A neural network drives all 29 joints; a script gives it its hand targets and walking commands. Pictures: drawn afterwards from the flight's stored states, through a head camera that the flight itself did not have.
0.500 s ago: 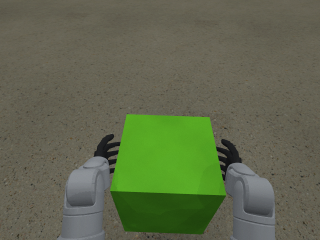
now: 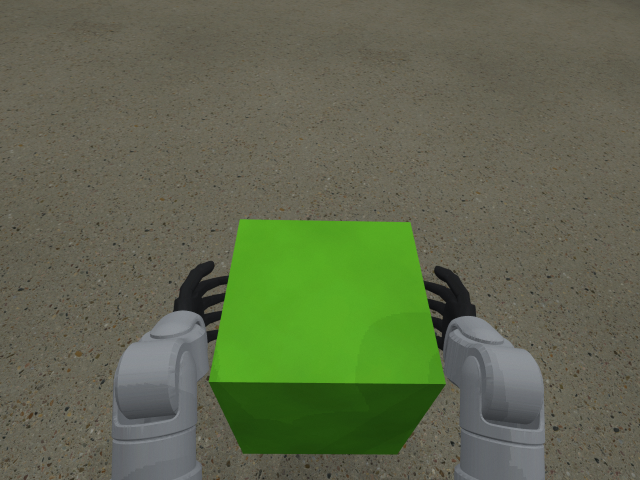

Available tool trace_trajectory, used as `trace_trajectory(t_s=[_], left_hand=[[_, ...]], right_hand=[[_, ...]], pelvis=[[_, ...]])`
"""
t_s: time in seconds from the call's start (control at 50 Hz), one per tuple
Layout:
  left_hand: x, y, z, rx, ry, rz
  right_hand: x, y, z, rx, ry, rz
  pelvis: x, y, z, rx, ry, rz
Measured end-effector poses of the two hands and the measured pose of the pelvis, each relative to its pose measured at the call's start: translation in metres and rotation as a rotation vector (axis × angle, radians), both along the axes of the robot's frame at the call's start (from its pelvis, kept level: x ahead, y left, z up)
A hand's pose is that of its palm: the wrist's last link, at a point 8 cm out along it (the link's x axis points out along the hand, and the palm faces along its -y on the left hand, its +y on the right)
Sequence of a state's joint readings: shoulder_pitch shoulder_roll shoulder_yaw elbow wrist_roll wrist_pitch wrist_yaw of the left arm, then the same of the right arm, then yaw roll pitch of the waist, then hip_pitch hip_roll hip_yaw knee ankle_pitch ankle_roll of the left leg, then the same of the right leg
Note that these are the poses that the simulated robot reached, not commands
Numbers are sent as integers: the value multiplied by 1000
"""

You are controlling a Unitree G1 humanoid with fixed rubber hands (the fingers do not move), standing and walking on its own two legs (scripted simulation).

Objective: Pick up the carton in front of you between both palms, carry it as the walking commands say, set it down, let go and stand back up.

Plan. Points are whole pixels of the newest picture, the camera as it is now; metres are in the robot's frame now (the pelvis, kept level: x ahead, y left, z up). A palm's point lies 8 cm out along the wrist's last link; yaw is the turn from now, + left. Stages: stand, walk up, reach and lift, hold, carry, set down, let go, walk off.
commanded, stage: carry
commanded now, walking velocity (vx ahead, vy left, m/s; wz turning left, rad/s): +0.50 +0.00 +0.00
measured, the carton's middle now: (322, 343) +0.29 +0.00 +0.02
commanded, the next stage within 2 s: none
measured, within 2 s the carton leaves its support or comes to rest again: neither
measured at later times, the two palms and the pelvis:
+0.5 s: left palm (245, 162) +0.58 +0.13 +0.08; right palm (417, 169) +0.60 -0.16 +0.07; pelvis +0.32 -0.03 +0.00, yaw +3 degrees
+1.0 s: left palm (241, 102) +0.76 +0.17 +0.10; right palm (391, 104) +0.77 -0.13 +0.11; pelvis +0.49 +0.01 +0.01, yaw +1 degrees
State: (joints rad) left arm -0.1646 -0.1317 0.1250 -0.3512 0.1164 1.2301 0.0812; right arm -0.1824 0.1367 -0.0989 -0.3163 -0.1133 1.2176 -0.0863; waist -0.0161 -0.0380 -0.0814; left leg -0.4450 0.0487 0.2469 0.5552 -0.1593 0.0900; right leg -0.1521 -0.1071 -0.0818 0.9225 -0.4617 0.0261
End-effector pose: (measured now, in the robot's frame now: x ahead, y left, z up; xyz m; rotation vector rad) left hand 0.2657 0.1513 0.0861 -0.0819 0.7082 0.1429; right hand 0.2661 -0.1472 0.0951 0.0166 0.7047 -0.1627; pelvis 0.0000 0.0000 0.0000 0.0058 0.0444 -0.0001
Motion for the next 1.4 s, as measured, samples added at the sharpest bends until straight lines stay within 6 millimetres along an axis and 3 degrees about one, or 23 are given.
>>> trace_trajectory(t_s=[0.06, 0.16, 0.3, 0.38, 0.46, 0.5, 0.56, 0.62, 0.74, 0.86, 0.94, 1.04, 1.16, 1.4], left_hand=[[32, 5, -1, -1, 52, -14], [89, 12, 14, -4, 28, -18], [174, 14, 32, 4, -41, 16], [230, 5, 25, 16, -38, 30], [292, -11, 5, 41, -18, 41], [317, -17, -5, 60, 34, 41], [339, -21, -13, 68, 103, 48], [360, -21, -9, 77, 114, 55], [406, -17, 7, 83, 50, 31], [451, -2, 19, 43, -52, 11], [474, 8, 19, 20, -51, 23], [497, 16, 4, 32, -7, 18], [508, 17, -18, 58, 25, -14], [516, 17, -37, 102, -17, -51]], right_hand=[[28, 5, -1, 1, 53, -16], [85, 12, 16, -5, 29, -17], [179, 14, 33, 1, -39, 19], [240, 5, 22, 12, -37, 36], [306, -11, -6, 36, -18, 48], [331, -17, -21, 59, 35, 44], [355, -20, -32, 68, 103, 50], [379, -20, -30, 70, 114, 64], [419, -16, -15, 64, 49, 53], [458, -2, 11, 18, -51, 36], [485, 9, 18, -5, -51, 49], [507, 16, 1, -8, -7, 53], [511, 17, -26, -11, 25, 43], [518, 17, -45, -44, -15, 61]], pelvis=[[29, 8, 13, -20, 8, -6], [84, 14, 27, -43, 22, 4], [175, 7, 28, -40, 25, 22], [237, -4, 17, -25, 19, 29], [301, -21, -4, -16, 0, 44], [320, -26, -3, -23, 5, 53], [343, -31, 9, -2, 10, 65], [366, -33, 20, 15, 18, 65], [411, -25, 25, 11, 18, 48], [460, -7, 16, -13, -10, 36], [484, 0, 15, 0, -7, 27], [500, 8, 13, 3, 5, 20], [506, 16, 10, 0, 12, 14], [499, 17, 9, -5, 3, 11]])
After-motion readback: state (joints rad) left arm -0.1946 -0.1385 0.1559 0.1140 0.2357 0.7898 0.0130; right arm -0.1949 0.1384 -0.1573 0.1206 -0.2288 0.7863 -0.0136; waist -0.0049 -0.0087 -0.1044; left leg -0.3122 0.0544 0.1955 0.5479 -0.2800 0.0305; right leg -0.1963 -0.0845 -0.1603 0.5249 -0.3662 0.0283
